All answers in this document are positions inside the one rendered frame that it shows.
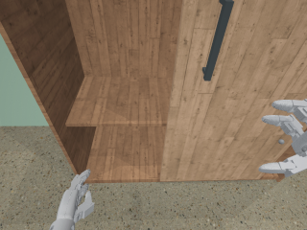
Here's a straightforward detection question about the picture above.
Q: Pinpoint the robot left forearm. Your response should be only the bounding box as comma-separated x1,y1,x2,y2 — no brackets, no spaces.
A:
49,218,75,230

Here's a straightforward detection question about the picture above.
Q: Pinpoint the wardrobe door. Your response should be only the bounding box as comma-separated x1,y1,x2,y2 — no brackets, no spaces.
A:
275,128,307,163
159,0,307,182

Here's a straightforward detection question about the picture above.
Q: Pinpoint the left robot hand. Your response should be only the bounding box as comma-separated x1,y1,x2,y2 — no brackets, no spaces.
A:
56,169,95,223

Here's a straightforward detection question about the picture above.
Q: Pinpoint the right robot hand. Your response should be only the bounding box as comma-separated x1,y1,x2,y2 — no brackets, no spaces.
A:
258,99,307,177

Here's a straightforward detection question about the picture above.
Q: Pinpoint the handle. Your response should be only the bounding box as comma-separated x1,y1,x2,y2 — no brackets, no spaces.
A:
202,0,234,81

